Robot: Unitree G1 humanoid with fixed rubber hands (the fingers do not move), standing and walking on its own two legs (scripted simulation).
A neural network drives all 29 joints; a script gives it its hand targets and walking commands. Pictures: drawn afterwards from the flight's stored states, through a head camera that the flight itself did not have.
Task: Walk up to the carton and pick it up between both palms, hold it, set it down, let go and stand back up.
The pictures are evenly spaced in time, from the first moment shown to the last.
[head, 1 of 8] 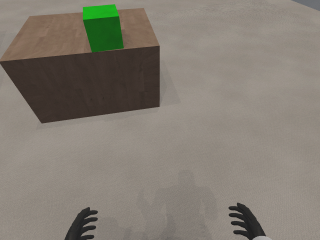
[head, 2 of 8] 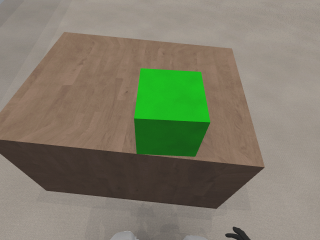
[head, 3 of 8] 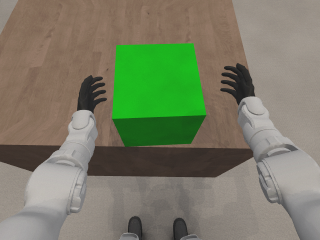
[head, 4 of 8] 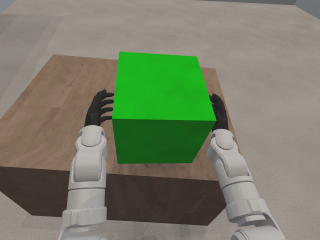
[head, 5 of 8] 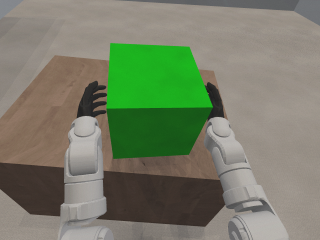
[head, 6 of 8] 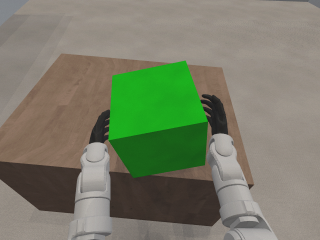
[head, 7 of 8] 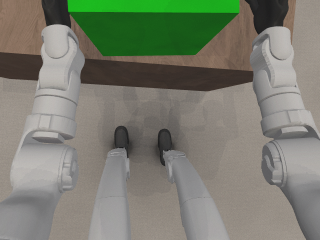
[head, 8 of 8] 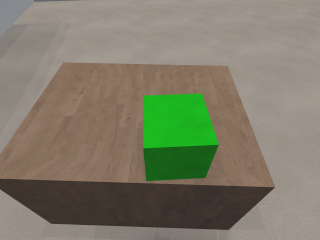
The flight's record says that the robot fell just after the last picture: no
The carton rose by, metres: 0.22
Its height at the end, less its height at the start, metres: +0.00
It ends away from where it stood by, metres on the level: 0.01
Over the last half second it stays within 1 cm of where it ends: yes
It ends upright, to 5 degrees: yes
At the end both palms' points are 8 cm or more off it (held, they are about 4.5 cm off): yes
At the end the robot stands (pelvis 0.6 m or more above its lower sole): yes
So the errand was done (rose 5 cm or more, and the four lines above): yes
